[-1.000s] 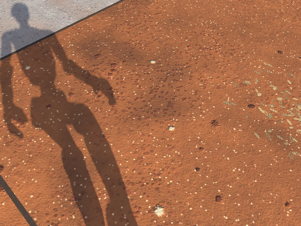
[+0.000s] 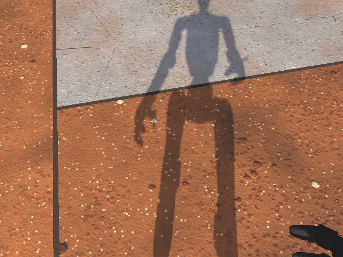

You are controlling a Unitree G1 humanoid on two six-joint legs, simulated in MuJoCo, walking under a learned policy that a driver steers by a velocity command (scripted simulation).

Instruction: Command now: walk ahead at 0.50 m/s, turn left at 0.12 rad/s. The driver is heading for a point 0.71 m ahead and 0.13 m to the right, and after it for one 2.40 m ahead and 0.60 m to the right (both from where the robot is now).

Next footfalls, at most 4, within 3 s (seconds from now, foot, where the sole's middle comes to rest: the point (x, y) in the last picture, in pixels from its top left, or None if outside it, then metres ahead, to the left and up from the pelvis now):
0.02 left None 0.17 0.12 -0.77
0.54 right None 0.46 -0.13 -0.77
1.06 left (171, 184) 0.76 0.11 -0.77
1.52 right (232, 189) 0.76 -0.14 -0.77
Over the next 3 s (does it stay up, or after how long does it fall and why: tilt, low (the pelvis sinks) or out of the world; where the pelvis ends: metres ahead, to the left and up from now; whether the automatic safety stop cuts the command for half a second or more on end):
stays up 1.19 -0.26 0.00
